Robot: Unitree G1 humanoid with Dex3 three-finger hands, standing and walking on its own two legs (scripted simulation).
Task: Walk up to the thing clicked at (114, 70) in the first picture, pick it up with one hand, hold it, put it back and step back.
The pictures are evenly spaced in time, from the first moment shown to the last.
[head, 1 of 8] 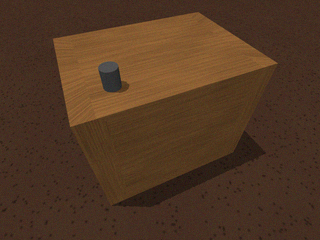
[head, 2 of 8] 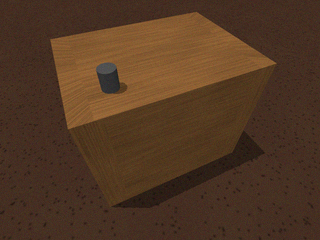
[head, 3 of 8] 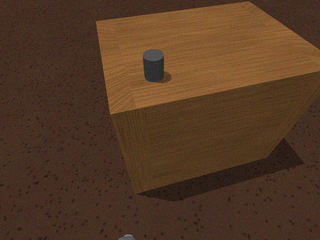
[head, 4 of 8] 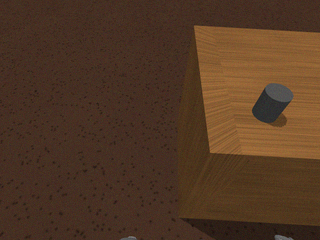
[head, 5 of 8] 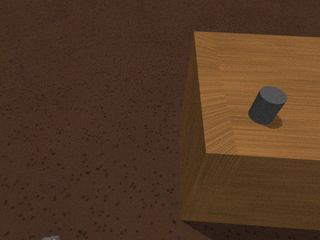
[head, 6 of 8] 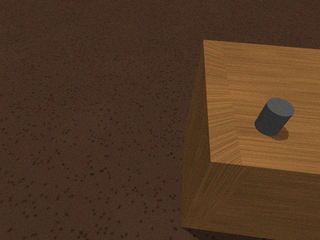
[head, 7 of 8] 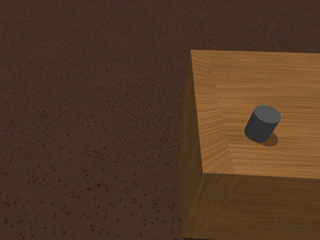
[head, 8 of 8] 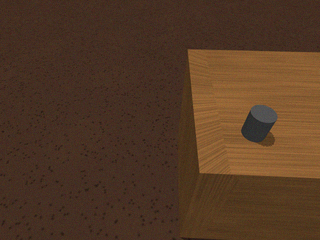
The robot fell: no
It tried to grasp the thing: no
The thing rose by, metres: 0.00
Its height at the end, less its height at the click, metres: +0.00
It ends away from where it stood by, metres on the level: 0.00
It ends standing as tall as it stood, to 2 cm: yes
